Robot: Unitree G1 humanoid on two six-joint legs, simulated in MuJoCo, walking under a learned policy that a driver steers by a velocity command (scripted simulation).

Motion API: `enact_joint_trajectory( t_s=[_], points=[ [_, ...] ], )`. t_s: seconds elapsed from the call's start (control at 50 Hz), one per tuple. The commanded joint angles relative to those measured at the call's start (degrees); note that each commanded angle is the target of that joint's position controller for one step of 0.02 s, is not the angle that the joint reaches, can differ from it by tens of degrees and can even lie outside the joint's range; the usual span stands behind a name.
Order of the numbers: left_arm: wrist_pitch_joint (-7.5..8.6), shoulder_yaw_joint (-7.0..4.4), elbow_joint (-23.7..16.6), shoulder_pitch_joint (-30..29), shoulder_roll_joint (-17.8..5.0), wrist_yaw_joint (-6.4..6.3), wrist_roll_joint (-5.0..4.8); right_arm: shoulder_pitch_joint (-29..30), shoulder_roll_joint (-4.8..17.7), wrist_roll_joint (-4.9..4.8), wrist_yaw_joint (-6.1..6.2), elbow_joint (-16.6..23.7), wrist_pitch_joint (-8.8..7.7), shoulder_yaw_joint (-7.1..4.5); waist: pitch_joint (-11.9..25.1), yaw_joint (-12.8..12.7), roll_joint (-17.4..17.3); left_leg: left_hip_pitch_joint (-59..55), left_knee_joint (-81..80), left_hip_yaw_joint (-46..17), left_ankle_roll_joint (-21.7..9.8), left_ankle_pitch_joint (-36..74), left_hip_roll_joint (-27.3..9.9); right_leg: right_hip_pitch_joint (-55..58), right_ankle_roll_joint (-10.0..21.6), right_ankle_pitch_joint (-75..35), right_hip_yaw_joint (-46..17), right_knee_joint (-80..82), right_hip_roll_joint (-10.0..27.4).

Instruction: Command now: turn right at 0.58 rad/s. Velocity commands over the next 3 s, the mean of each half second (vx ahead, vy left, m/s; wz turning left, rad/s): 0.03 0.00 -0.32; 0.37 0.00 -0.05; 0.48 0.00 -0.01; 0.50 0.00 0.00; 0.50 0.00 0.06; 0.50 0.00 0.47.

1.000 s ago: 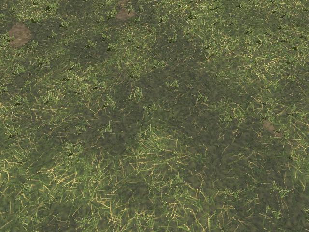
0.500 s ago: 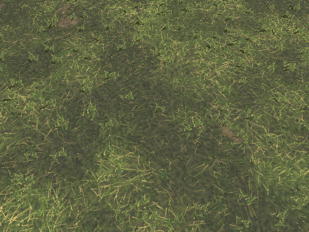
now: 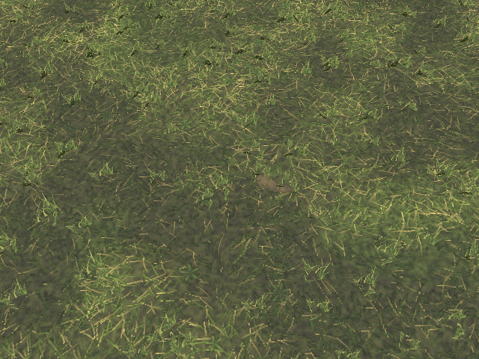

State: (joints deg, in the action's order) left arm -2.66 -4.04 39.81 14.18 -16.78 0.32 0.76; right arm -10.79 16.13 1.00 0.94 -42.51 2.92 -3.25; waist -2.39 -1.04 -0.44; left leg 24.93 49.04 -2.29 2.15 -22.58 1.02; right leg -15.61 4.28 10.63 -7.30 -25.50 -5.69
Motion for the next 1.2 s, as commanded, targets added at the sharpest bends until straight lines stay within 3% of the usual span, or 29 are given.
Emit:
enact_joint_trajectory(
  t_s=[0.02,0.08,0.12,0.14,0.16,0.18,0.2,0.22,0.24,0.3,0.38,0.44,0.48,0.5,0.52,0.54,0.56,0.62,0.72,0.8,0.84,0.88,0.9,0.92,0.94,0.96,1.0,1.06,1.2],
  points=[
    [0.20,-2.89,-3.0,1.8,-10.0,0.13,0.36,2.1,4.2,-0.45,0.41,5.3,-1.19,-0.54,5.0,-1.3,7.6,2.0,-4.6,-0.3,-0.7,-1.7,1.2,8.2,9.6,-15.8,-18.4,4.4,15.2],
    [0.04,-3.08,-3.5,-0.6,-10.2,0.58,0.28,-0.2,4.5,-1.00,0.77,5.6,-1.74,-0.34,5.7,0.0,8.2,-4.7,-11.8,-0.5,-1.9,-1.5,2.8,5.8,7.8,-18.2,-21.5,3.4,13.8],
    [-0.01,-2.72,-3.8,-3.8,-9.1,0.45,-0.44,-4.9,3.9,-0.82,1.38,4.4,-2.34,-0.12,6.2,3.1,7.3,-14.1,-25.2,0.4,-3.0,6.7,2.5,1.9,4.0,-14.7,-20.0,0.9,11.0],
    [0.23,-2.08,-4.0,-3.2,-7.0,0.15,-0.77,-5.4,6.1,-0.19,1.91,4.3,-2.75,-0.55,6.3,2.8,3.8,-19.4,-31.5,-4.3,-4.2,8.3,-2.8,-2.7,0.8,-5.9,-17.6,-2.3,8.0],
    [0.48,-0.89,-3.9,0.9,-2.4,-0.02,-0.47,-3.5,9.8,0.63,2.23,5.8,-2.84,-0.85,7.1,0.1,-8.5,-23.5,-36.6,-18.9,-7.6,8.2,-17.4,-8.6,-2.4,12.5,-8.3,-13.5,1.0],
    [0.27,-1.90,-4.2,0.1,-6.4,-0.56,0.59,-0.8,13.3,0.85,1.56,6.6,-2.46,-1.71,3.3,0.8,-12.3,-15.1,-36.4,-26.7,-14.8,16.4,-23.4,-13.3,-3.4,23.5,0.0,-23.0,-5.0],
    [0.10,-2.45,-3.5,0.0,-8.2,-0.60,1.27,-1.4,10.3,0.58,0.99,6.3,-2.56,-1.22,2.6,0.4,-7.9,-12.4,-35.3,-24.7,-17.3,21.2,-22.8,-11.0,-3.8,22.3,-2.1,-30.8,-1.9],
    [-0.05,-2.50,-2.1,0.7,-7.9,-0.23,0.86,1.6,6.8,-0.08,0.58,6.3,-2.80,-0.21,1.4,-1.2,-5.4,-11.3,-34.4,-18.7,-16.0,23.1,-18.7,-10.1,-4.0,18.6,-2.5,-33.8,-1.2],
    [-0.25,-2.35,-1.0,1.8,-7.3,0.07,0.43,3.9,5.6,0.06,0.43,6.6,-2.85,0.14,1.1,-2.0,-5.5,-11.4,-33.4,-13.2,-14.0,25.9,-14.8,-9.4,-4.7,15.8,-1.8,-35.7,-1.4],
    [-0.66,-1.53,-0.1,1.2,-5.5,0.67,0.10,2.0,5.2,-0.03,0.83,5.6,-3.24,0.35,3.4,-0.4,-7.7,-17.4,-30.8,-7.6,-13.1,35.7,-11.6,-9.6,-6.6,14.2,-0.1,-33.1,-1.3],
    [-1.23,0.34,0.0,-2.4,-2.6,0.41,-0.36,-0.9,5.6,0.07,0.43,3.5,-3.11,0.31,4.3,2.1,-9.4,-20.3,-29.2,-7.3,-13.2,32.3,-11.6,-3.4,-6.8,16.6,3.6,-16.1,1.4],
    [-0.66,0.88,1.3,-1.4,-3.0,-0.03,0.12,-4.5,8.5,0.56,-0.60,1.3,-1.74,-0.94,3.4,2.7,-10.9,-16.7,-31.8,-10.2,-13.1,6.5,-10.6,3.4,-4.4,14.1,9.2,-3.7,0.4],
    [0.67,1.22,3.3,1.5,-2.8,-0.42,0.89,-4.4,7.4,0.07,-0.81,0.7,-1.19,-0.98,0.7,0.5,-7.2,-6.8,-30.9,-10.1,-10.6,-8.0,-8.8,13.8,-1.1,8.7,8.6,5.8,1.1],
    [1.61,1.11,4.2,4.8,-4.6,-0.66,1.30,-2.2,5.2,0.17,-0.92,1.8,-1.54,-0.46,0.4,-1.6,-2.0,1.8,-25.5,-8.0,-8.6,-10.6,-6.9,20.6,1.3,14.2,0.3,8.4,7.3],
    [2.16,-0.23,5.0,9.1,-10.3,-1.01,1.37,2.1,1.5,-0.58,-1.24,4.8,-2.30,0.58,0.4,-3.7,10.7,12.0,-12.9,1.8,-5.7,-8.1,0.9,23.6,6.2,29.2,-17.2,14.5,18.4],
    [2.49,-1.39,6.6,11.3,-12.6,-0.77,1.32,8.1,5.2,0.56,-1.09,6.8,-2.80,-0.11,-6.6,-6.8,12.9,16.9,-5.2,3.6,-5.2,-7.2,0.6,15.9,11.2,32.9,-27.6,20.6,26.2],
    [3.15,-0.50,6.7,9.2,-9.5,-0.72,1.32,8.5,6.7,0.43,-1.30,6.8,-3.24,-0.87,-9.6,-4.5,8.1,17.6,-0.3,0.9,-5.3,-3.6,-2.0,14.3,12.0,31.0,-26.4,21.3,25.5],
    [4.96,0.52,6.6,5.2,-6.0,-0.76,0.44,2.7,6.2,0.97,-3.06,3.5,-4.21,-1.17,-5.9,-1.0,7.9,15.2,2.4,2.0,-4.3,3.7,-3.3,17.4,8.6,15.9,-14.0,21.0,18.5],
    [6.47,0.37,9.3,8.9,-5.8,-0.18,0.19,7.9,3.0,0.90,-4.21,4.6,-4.18,-0.14,-4.6,-2.5,7.5,11.0,-4.8,4.8,-2.5,10.0,-3.5,14.9,7.9,2.7,-5.5,19.4,16.0],
    [6.77,-0.06,10.9,10.3,-7.7,-0.16,0.39,9.9,3.5,0.65,-3.99,5.8,-4.17,-0.09,-4.9,-2.5,7.7,3.2,-12.8,6.0,-3.9,10.2,-2.6,12.2,7.0,-5.1,-4.3,16.9,17.9],
    [6.72,-0.25,11.3,9.3,-8.8,-0.21,0.26,5.7,4.2,0.58,-3.29,4.7,-4.40,-0.53,-3.9,0.1,6.9,-5.5,-16.2,7.3,-5.4,10.3,-0.9,9.8,5.6,-12.2,-3.5,13.2,18.5],
    [6.72,0.15,11.8,8.9,-7.9,-0.17,0.23,-8.2,6.9,1.30,-1.84,-0.1,-5.35,-1.96,3.3,6.3,1.5,-24.8,-21.0,6.4,-7.5,9.4,0.4,4.8,3.1,-24.7,2.4,-6.0,13.3],
    [6.84,1.45,9.5,9.0,-4.0,0.02,-0.56,-18.1,12.4,2.48,-0.99,-1.1,-5.99,-3.23,12.0,10.3,-7.8,-38.7,-26.6,-12.9,-11.7,-6.0,-14.8,-7.0,0.5,-11.0,6.5,-26.0,8.4],
    [6.92,1.62,8.5,10.7,-2.3,0.03,-0.41,-21.0,16.6,1.59,-1.29,-2.6,-5.90,-3.85,14.3,8.7,-16.9,-40.5,-37.7,-38.0,-15.9,-15.3,-24.7,-18.6,-0.3,19.9,5.4,-38.6,0.0],
    [6.52,0.67,8.8,7.4,-5.7,-0.02,0.75,-15.3,12.3,0.56,-1.54,-2.6,-5.65,-2.79,6.1,5.9,-7.9,-32.6,-38.5,-35.5,-15.2,-19.2,-22.9,-21.9,1.3,16.6,0.9,-43.9,4.3],
    [6.70,0.60,8.7,5.9,-5.7,0.70,0.72,-9.3,8.9,0.19,-1.86,-1.3,-5.79,-1.89,1.1,3.3,-4.4,-25.8,-38.6,-27.7,-14.3,-14.0,-20.8,-21.3,1.9,10.6,1.9,-42.6,7.2],
    [6.28,0.99,9.5,5.7,-3.8,1.36,0.95,-5.5,5.3,0.12,-2.02,-1.3,-6.61,-0.68,-0.7,0.7,-4.1,-19.4,-40.4,-16.4,-12.4,0.8,-15.3,-17.3,1.2,5.7,4.1,-38.1,10.2],
    [5.14,1.40,10.2,5.3,-2.3,2.08,1.39,-7.9,4.6,-0.24,-1.95,-3.5,-8.04,-0.37,-0.2,-0.2,-4.2,-17.9,-41.9,-9.4,-13.2,14.1,-13.0,-16.4,-0.5,2.3,6.1,-36.7,10.9],
    [5.00,2.42,5.0,-11.2,-0.1,2.65,1.36,-14.2,3.7,-0.65,-1.81,-8.2,-8.43,0.09,-3.7,2.4,-2.8,-20.9,-43.6,-1.2,-13.6,26.8,-10.5,-23.0,-3.5,-9.5,10.0,-19.4,11.0]
  ],
)
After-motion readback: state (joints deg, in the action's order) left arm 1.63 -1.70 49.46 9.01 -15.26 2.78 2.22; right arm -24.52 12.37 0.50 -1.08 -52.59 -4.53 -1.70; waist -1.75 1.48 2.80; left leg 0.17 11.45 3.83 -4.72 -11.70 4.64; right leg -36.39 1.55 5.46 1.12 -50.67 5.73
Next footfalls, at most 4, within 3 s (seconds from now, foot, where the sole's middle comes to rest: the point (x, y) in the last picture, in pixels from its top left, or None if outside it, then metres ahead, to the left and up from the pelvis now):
0.14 left None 0.05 0.12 -0.78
0.50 right None -0.03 -0.08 -0.78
0.88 left None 0.26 0.12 -0.78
1.40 right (304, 328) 0.55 -0.11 -0.78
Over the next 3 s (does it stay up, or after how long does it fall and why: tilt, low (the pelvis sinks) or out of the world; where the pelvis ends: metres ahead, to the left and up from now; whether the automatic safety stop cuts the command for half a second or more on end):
stays up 1.24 -0.10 -0.01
